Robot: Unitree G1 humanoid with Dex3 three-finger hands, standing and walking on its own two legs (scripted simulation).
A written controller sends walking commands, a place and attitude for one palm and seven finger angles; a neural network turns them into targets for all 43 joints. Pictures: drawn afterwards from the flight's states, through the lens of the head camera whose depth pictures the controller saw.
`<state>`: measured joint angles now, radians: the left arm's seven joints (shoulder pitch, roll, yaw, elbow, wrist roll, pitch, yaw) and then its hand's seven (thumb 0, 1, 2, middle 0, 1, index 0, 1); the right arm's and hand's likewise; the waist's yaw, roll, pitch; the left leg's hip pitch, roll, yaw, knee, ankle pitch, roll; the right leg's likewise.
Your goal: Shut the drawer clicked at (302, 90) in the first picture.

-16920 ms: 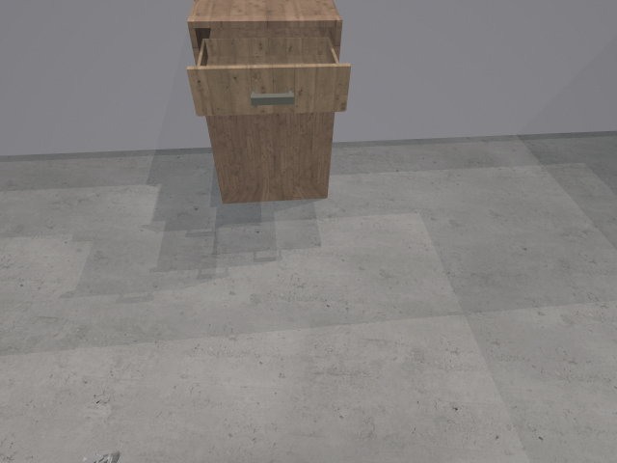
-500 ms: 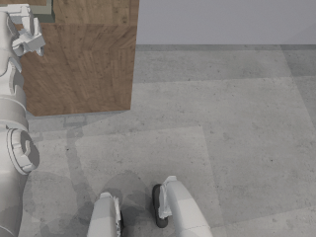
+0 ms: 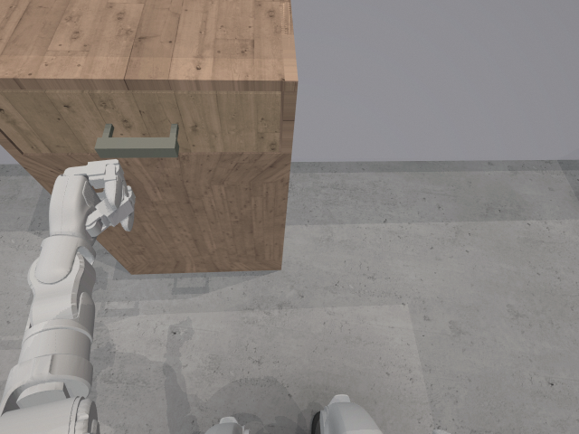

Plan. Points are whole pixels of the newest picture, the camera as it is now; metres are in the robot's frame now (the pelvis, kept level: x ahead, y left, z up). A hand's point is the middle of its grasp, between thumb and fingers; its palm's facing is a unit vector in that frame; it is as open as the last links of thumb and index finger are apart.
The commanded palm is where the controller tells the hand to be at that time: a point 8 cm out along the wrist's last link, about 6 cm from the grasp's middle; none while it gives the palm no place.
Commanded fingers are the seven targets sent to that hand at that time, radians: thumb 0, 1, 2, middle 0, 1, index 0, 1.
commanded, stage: draw the hand back to the body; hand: left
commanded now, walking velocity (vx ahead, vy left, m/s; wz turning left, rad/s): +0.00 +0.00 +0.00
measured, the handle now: (140, 138) +0.57 +0.23 +0.00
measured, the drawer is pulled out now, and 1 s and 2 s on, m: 0.00 0.00 0.00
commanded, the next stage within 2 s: step back with the hand held close in 1.10 s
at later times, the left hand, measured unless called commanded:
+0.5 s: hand (27, 288) +0.27 +0.24 +0.14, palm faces +0.29 -0.91 -0.28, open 3.3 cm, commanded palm +0.23 +0.27 +0.16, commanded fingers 0.00 0.90 0.90 -1.40 -1.60 -1.40 -1.60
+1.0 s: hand out of the picture +0.16 +0.24 +0.23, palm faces +0.46 -0.78 -0.42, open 3.3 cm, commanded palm +0.11 +0.28 +0.23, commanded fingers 0.00 0.90 0.90 -1.40 -1.60 -1.40 -1.60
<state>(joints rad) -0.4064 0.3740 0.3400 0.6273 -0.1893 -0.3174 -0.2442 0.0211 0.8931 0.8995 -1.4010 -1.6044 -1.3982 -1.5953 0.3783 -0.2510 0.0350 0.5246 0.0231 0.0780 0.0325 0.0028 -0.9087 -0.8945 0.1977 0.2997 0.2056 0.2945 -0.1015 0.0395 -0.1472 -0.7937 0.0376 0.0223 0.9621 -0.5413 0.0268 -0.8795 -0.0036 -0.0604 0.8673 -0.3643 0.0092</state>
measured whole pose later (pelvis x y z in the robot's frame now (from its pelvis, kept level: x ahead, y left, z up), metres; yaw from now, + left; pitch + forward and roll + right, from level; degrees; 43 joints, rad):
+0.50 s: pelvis +0.00 +0.00 +0.05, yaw +3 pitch +3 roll -1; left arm 0.13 0.31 0.17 0.01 -0.07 -0.07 0.06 0.02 0.90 0.90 -1.40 -1.60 -1.40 -1.60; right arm 0.21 -0.23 0.05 0.54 0.03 -0.01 -0.07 0.01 -0.91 -0.89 0.20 0.30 0.21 0.29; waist 0.03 0.05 -0.05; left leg -0.24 0.00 0.01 0.59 -0.40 0.03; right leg -0.34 -0.03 -0.07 0.57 -0.28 0.01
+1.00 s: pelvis +0.00 -0.01 +0.06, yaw +3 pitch -5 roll -1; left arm 0.54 0.35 0.31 -0.48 -0.05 -0.11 0.10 0.02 0.89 0.90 -1.41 -1.60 -1.40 -1.59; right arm 0.24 -0.23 0.03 0.61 0.00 -0.13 -0.07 0.01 -0.91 -0.89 0.20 0.30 0.21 0.29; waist 0.07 0.08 0.00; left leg -0.03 0.01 0.01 0.45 -0.33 0.01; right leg -0.13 -0.01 -0.08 0.42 -0.21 0.00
